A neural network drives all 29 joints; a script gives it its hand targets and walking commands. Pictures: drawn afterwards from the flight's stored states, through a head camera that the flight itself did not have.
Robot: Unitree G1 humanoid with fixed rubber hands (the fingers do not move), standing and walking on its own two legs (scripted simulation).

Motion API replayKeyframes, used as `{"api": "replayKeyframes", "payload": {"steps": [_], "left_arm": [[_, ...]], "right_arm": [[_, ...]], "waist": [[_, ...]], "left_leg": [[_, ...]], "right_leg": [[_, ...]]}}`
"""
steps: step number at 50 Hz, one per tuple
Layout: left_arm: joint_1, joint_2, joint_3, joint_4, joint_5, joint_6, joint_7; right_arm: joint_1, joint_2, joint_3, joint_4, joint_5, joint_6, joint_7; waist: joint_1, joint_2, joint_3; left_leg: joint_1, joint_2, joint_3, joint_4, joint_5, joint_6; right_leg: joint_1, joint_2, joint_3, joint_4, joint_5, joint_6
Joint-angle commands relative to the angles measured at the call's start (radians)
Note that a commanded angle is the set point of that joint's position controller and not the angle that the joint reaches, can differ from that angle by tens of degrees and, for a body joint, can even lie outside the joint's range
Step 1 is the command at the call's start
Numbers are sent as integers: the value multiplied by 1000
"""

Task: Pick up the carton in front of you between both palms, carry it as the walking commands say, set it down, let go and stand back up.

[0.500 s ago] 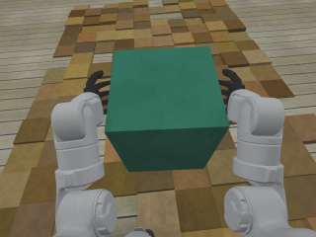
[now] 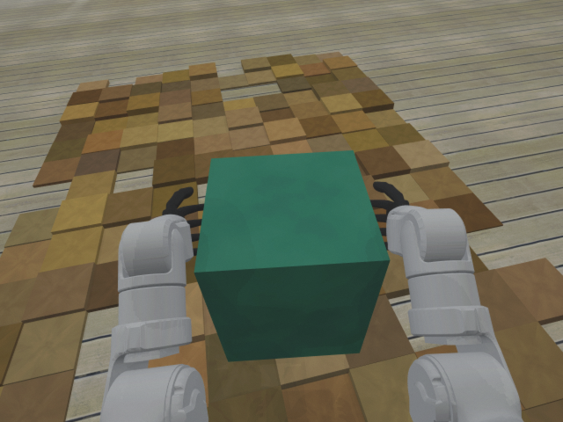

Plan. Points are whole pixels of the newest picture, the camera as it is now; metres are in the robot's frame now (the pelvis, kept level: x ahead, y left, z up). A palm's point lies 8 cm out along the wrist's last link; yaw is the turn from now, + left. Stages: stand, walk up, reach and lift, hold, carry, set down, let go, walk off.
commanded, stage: carry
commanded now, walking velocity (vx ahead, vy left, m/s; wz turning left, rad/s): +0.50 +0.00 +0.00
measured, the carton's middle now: (288, 259) +0.37 -0.01 +0.06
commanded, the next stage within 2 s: none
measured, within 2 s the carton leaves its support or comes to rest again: neither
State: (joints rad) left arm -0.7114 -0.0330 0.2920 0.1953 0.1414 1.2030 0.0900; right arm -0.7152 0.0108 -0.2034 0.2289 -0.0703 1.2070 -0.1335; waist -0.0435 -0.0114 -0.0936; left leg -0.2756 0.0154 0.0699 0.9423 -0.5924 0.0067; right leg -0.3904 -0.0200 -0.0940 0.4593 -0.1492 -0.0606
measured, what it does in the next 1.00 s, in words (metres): climbs: left foot 0.05 m higher, then right foot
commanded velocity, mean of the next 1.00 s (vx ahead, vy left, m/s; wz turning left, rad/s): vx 0.50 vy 0.00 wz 0.00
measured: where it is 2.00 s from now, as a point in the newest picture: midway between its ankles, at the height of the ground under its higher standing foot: (284, 221)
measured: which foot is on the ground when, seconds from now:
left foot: up 0.00-0.34, down 0.36-0.80, up 0.82-1.00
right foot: down 0.00-0.36, up 0.38-0.76, down 0.78-1.00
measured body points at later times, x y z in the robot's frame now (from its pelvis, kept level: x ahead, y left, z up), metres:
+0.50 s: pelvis +0.29 +0.01 +0.02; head +0.34 +0.00 +0.47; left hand +0.67 +0.14 +0.11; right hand +0.64 -0.17 +0.10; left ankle +0.34 +0.10 -0.69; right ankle +0.18 -0.08 -0.59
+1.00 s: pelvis +0.59 -0.07 +0.05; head +0.62 -0.09 +0.50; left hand +0.97 +0.09 +0.21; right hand +0.99 -0.21 +0.21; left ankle +0.59 +0.06 -0.60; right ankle +0.61 -0.14 -0.69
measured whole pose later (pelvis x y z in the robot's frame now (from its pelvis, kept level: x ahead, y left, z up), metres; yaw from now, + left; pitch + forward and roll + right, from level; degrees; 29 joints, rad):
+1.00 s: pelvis +0.59 -0.07 +0.05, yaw +0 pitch +5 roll +2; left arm -0.87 0.03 0.29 0.15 0.05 1.36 0.13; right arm -0.92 -0.04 -0.26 0.19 -0.05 1.40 -0.16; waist 0.05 0.02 -0.03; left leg -0.63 0.03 0.02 1.13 -0.34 0.03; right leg -0.36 0.00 -0.12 0.50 -0.23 -0.09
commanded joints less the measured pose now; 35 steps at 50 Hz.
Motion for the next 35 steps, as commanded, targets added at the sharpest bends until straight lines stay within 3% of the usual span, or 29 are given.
{"api": "replayKeyframes", "payload": {"steps": [1, 2, 3, 5, 7, 11, 14, 15, 17, 18, 19, 20, 21, 22, 23, 24, 26, 29, 32, 34, 35], "left_arm": [[-531, -1052, -580, 75, -390, -22, -238], [-572, -1091, -599, 18, -423, -36, -240], [-634, -1124, -629, -50, -459, -47, -242], [-712, -1166, -695, -160, -517, -69, -237], [-695, -1183, -737, -217, -546, -84, -230], [-589, -1172, -788, -248, -559, -104, -228], [-547, -1142, -822, -269, -561, -114, -231], [-539, -1124, -828, -275, -563, -115, -232], [-518, -1097, -835, -283, -563, -114, -232], [-517, -1078, -839, -295, -559, -114, -229], [-533, -1069, -849, -322, -554, -110, -227], [-542, -1069, -847, -346, -549, -102, -228], [-545, -1042, -843, -339, -541, -96, -222], [-531, -1026, -823, -343, -533, -89, -213], [-543, -1008, -802, -352, -516, -82, -202], [-518, -986, -782, -340, -492, -69, -191], [-501, -942, -751, -345, -450, -50, -171], [-502, -870, -707, -328, -398, -18, -152], [-549, -803, -665, -290, -374, 25, -143], [-598, -776, -644, -262, -376, 56, -142], [-635, -772, -637, -244, -385, 72, -144]], "right_arm": [[-669, 1182, 594, -42, 426, -35, 278], [-702, 1195, 601, -82, 436, -46, 274], [-728, 1210, 612, -119, 448, -57, 266], [-730, 1234, 644, -183, 463, -76, 244], [-671, 1233, 666, -221, 458, -92, 223], [-557, 1179, 694, -264, 417, -119, 199], [-507, 1128, 704, -284, 385, -132, 196], [-492, 1113, 708, -291, 377, -133, 195], [-471, 1083, 712, -302, 366, -134, 194], [-469, 1074, 721, -314, 368, -133, 195], [-460, 1052, 719, -330, 371, -138, 197], [-501, 1032, 726, -358, 382, -140, 200], [-484, 1043, 748, -350, 406, -129, 203], [-519, 1047, 766, -394, 432, -122, 208], [-564, 1048, 774, -421, 458, -116, 214], [-602, 1065, 792, -441, 492, -106, 219], [-674, 1065, 802, -476, 536, -88, 229], [-717, 1030, 779, -462, 571, -45, 240], [-745, 982, 726, -388, 569, 3, 245], [-762, 958, 686, -323, 557, 34, 245], [-770, 948, 661, -292, 548, 48, 243]], "waist": [[88, -260, -423], [90, -196, -391], [88, -134, -362], [85, -81, -353], [78, -90, -376], [100, -88, -380], [109, -68, -321], [101, -117, -316], [41, -161, -373], [-19, -151, -462], [-83, -48, -561], [-75, 334, -643], [-62, 318, -653], [-84, 198, -578], [-86, 79, -508], [-74, 48, -466], [-50, 57, -432], [-41, 107, -405], [-39, 120, -344], [-29, 133, -287], [-26, 158, -275]], "left_leg": [[-582, -21, -39, 442, -11, 18], [-620, 7, -54, 461, 21, 26], [-625, 22, -54, 471, 55, 29], [-578, 62, -66, 425, 174, 24], [-589, 62, -44, 440, 230, 17], [-709, 60, -9, 350, 217, 18], [-567, 22, 49, 14, 245, 32], [-470, -24, 114, -54, 233, 44], [-197, -123, 199, -200, 289, 78], [66, -121, 175, -329, 460, 102], [379, -1, -98, -390, 441, 184], [647, 317, -628, -446, 856, 354], [680, 303, -686, -431, 958, 386], [637, 292, -590, -393, 941, 354], [578, 283, -540, -403, 851, 303], [511, 271, -498, -436, 791, 264], [422, 250, -431, -499, 677, 226], [406, 246, -346, -511, 700, 240], [324, 233, -257, -545, 639, 211], [169, 182, -149, -615, 566, 156], [137, 183, -125, -611, 569, 145]], "right_leg": [[738, -407, 601, 7, 219, -204], [670, -367, 597, -48, 44, -199], [600, -340, 545, -58, 83, -182], [499, -303, 429, -56, 188, -162], [491, -261, 349, -53, 197, -162], [595, -230, 303, -14, 348, -181], [518, -190, 219, -43, 507, -153], [483, -181, 168, -26, 626, -130], [419, -145, 44, 155, 1048, -72], [335, -126, -13, 328, 1027, -34], [68, -53, -19, 544, 760, 16], [-260, 139, 26, 911, -180, 66], [-353, 110, 151, 1079, -326, 35], [-438, 61, 171, 1092, -332, 17], [-485, 18, 167, 1013, -335, 6], [-469, -10, 169, 916, -307, 9], [-399, -24, 156, 746, -253, 20], [-401, -20, 111, 623, -226, 28], [-359, -49, 111, 423, -58, 40], [-150, 1, 15, 191, -7, 44], [-80, 32, -42, 176, 11, 40]]}}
